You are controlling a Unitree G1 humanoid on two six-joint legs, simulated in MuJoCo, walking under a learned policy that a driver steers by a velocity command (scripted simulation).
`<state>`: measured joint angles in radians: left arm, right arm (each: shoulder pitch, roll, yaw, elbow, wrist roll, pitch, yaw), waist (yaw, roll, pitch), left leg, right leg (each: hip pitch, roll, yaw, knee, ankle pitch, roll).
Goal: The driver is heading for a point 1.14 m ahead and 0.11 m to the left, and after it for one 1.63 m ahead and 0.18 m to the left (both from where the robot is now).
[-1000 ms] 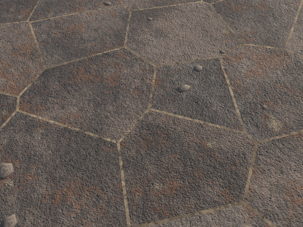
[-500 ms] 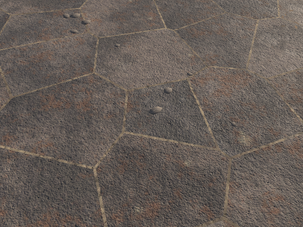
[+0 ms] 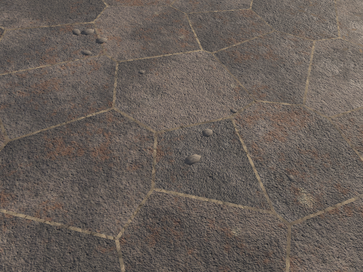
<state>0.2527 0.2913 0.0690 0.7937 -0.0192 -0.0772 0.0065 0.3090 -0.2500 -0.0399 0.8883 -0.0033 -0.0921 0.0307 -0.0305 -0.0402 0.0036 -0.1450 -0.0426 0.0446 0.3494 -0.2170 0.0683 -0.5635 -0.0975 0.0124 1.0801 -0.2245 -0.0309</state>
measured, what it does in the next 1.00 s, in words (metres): walks ahead: right foot, then left foot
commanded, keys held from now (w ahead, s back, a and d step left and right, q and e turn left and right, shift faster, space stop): w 0.46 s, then w+q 0.54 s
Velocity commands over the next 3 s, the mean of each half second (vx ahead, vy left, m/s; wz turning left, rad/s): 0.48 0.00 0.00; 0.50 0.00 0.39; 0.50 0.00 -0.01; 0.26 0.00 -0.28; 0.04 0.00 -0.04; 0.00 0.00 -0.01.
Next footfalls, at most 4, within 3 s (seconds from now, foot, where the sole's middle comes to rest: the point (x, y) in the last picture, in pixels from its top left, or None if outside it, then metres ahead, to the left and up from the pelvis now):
0.32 right None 0.37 -0.14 -0.78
0.88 left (144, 237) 0.65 0.12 -0.78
1.42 right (172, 163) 1.01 0.01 -0.78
1.86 left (128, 129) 1.22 0.22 -0.78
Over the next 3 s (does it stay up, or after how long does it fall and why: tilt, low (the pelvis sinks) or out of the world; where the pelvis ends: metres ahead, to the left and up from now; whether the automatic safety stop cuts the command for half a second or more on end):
stays up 1.14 0.09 -0.01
